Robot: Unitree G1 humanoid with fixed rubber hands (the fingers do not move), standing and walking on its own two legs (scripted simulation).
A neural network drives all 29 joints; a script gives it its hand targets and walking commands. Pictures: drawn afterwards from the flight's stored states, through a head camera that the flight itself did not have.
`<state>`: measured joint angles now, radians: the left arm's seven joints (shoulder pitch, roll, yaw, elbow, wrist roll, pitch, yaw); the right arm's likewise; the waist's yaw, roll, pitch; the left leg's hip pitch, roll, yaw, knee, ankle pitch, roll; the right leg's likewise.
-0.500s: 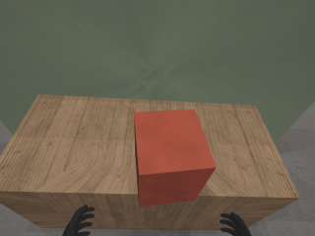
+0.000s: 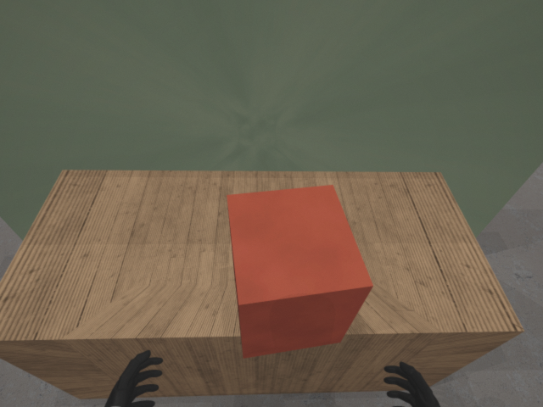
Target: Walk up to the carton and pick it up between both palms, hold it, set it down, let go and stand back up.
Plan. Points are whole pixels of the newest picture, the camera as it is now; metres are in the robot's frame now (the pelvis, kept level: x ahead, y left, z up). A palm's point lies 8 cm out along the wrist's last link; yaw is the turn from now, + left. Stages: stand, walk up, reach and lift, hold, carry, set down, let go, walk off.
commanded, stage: let go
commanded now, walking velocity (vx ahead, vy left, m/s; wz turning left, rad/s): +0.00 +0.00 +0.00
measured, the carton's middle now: (287, 273) +0.37 -0.02 -0.10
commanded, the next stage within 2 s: stand in 0.06 s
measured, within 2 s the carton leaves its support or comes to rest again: neither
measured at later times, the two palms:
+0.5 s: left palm out of the picture +0.07 +0.28 -0.11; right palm out of the picture +0.05 -0.30 -0.11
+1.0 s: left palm out of the picture +0.03 +0.28 -0.11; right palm out of the picture +0.03 -0.30 -0.11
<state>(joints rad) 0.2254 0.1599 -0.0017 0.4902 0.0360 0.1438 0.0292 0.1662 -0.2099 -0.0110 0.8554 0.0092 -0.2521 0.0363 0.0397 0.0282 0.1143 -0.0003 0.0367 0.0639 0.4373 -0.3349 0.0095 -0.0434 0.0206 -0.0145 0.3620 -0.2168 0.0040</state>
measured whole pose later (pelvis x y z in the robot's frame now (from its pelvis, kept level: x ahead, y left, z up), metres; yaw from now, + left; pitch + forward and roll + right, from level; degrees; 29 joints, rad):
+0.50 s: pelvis -0.02 -0.01 +0.00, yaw +1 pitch -4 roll +0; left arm 0.17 0.34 0.01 0.96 0.03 -0.02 0.01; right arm 0.22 -0.35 0.01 0.94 -0.03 0.00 -0.01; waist 0.00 -0.02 0.02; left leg -0.09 0.00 0.05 0.44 -0.29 0.01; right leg -0.17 -0.01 -0.02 0.47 -0.24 0.00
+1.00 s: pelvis -0.04 -0.01 +0.00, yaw +1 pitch -4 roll +0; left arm 0.12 0.33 -0.01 1.10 0.01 -0.02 0.00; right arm 0.17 -0.34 0.03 1.04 -0.02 -0.01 -0.01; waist 0.01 0.00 0.04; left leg -0.09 0.01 0.05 0.38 -0.23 0.01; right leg -0.16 -0.01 -0.02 0.38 -0.16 0.00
